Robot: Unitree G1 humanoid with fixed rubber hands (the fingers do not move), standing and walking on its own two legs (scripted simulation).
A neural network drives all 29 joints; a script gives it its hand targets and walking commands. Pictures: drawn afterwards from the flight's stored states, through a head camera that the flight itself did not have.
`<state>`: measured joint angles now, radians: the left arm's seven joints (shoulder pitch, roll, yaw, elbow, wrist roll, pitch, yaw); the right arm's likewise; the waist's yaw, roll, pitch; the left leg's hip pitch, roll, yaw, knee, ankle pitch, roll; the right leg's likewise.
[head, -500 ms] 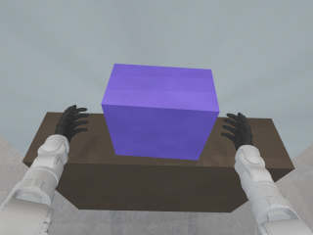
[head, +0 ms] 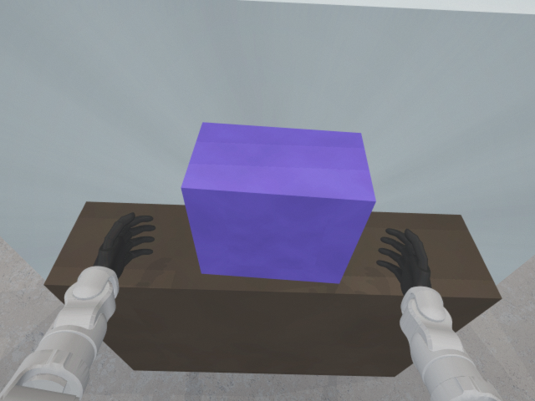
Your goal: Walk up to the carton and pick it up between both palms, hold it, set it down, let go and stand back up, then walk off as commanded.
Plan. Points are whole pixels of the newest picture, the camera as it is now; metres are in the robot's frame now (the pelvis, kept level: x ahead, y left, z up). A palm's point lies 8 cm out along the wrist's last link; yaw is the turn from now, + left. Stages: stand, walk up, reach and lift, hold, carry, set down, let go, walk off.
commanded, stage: set down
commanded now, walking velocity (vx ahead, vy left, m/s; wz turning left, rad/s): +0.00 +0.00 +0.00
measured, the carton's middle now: (275, 208) +0.47 -0.03 +0.00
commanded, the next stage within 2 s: let go in 1.24 s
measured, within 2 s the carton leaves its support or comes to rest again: neither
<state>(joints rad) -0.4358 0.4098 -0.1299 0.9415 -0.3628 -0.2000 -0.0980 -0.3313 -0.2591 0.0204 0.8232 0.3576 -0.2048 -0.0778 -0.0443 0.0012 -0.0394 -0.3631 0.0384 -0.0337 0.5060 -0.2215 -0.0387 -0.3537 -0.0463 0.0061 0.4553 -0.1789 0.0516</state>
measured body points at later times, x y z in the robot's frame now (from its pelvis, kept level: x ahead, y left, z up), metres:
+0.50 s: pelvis +0.02 +0.00 +0.00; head +0.03 +0.00 +0.45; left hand +0.31 +0.24 -0.02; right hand +0.29 -0.24 -0.03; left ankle +0.02 +0.14 -0.74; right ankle +0.03 -0.15 -0.74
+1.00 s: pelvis +0.03 +0.01 +0.01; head +0.03 +0.00 +0.46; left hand +0.27 +0.24 -0.04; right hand +0.25 -0.23 -0.05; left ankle +0.02 +0.14 -0.74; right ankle +0.03 -0.15 -0.74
